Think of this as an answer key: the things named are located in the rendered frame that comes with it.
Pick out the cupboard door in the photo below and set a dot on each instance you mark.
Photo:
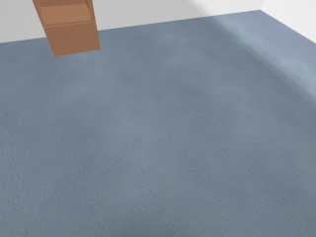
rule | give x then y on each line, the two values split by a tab
92	21

